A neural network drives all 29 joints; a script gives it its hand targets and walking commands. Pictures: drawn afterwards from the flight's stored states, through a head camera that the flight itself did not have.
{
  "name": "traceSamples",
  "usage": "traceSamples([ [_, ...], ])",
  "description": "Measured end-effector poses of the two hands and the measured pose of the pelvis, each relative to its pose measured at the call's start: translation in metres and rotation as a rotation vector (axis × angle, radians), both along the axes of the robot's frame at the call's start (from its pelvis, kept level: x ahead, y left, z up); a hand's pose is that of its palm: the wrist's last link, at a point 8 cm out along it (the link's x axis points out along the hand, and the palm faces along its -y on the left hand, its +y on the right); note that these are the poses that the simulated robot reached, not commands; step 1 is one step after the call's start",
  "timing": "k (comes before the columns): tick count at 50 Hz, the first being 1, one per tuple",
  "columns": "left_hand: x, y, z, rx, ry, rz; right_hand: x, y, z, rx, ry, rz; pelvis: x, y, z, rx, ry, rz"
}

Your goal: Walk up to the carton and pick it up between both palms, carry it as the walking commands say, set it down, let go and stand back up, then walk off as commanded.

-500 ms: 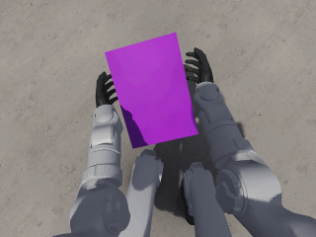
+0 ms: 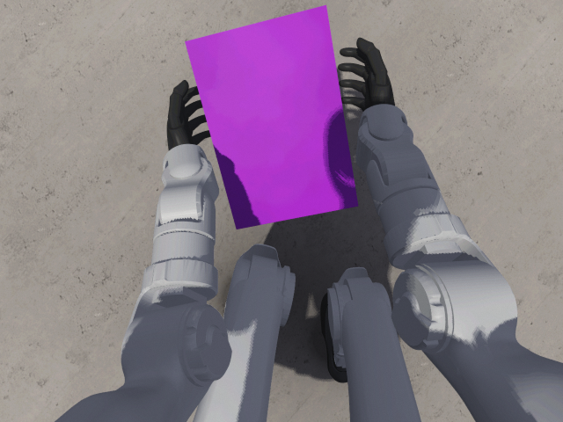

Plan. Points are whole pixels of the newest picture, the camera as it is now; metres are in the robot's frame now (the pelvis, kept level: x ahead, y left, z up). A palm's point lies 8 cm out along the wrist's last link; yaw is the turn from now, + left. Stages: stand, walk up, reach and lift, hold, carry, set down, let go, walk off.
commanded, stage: set down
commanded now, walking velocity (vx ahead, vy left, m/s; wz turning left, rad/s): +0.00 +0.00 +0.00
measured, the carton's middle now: (281, 124) +0.50 +0.11 -0.22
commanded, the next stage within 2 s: none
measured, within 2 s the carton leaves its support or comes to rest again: neither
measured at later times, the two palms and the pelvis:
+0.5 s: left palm (192, 143) +0.45 +0.24 -0.24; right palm (347, 114) +0.54 +0.00 -0.22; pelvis -0.03 -0.01 -0.06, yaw +1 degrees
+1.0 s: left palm (206, 141) +0.46 +0.22 -0.25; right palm (363, 111) +0.55 -0.02 -0.23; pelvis -0.01 -0.01 -0.09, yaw -1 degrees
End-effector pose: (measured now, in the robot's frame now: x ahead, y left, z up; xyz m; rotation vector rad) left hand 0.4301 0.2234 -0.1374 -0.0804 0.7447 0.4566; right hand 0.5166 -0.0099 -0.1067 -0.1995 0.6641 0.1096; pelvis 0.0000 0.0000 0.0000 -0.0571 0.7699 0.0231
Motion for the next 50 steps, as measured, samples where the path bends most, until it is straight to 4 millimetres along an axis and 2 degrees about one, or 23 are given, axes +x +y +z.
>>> traceSamples([
  [8,0.008,0.01,-0.025,0.017,-0.009,0.015,0.011,0.01,-0.03,0.023,0.0,0.016,-0.009,0.003,-0.023,-0.004,-0.016,0.01],
  [15,0.016,0.005,-0.051,0.0,-0.036,0.015,0.017,0.004,-0.055,0.026,-0.014,0.003,-0.017,-0.001,-0.039,-0.002,-0.084,0.004],
  [21,0.019,0.004,-0.082,0.003,-0.027,0.007,0.025,0.003,-0.088,0.038,-0.009,0.011,-0.026,-0.004,-0.052,0.009,-0.15,-0.006],
  [25,0.021,0.019,-0.101,0.032,-0.017,-0.017,0.023,0.014,-0.116,0.072,0.002,0.022,-0.031,-0.009,-0.058,0.024,-0.231,-0.008],
  [27,0.017,0.026,-0.106,0.019,-0.019,0.021,0.017,0.02,-0.123,0.093,0.015,0.03,-0.029,-0.01,-0.065,0.026,-0.231,-0.021],
  [31,0.012,0.026,-0.111,-0.017,-0.016,0.053,0.016,0.022,-0.127,0.08,0.029,0.035,-0.025,-0.01,-0.074,0.033,-0.251,-0.016],
  [35,0.02,0.02,-0.112,-0.024,-0.023,0.021,0.027,0.016,-0.122,0.064,0.016,0.033,-0.025,-0.01,-0.081,0.04,-0.253,-0.025],
  [44,0.039,-0.006,-0.11,-0.01,0.044,-0.123,0.029,-0.023,-0.125,0.01,0.068,0.056,-0.012,-0.006,-0.09,0.039,-0.108,-0.062],
  [50,0.032,-0.001,-0.114,-0.017,0.054,-0.077,0.036,-0.013,-0.125,0.026,0.067,0.098,-0.006,-0.013,-0.09,0.064,-0.068,-0.071],
])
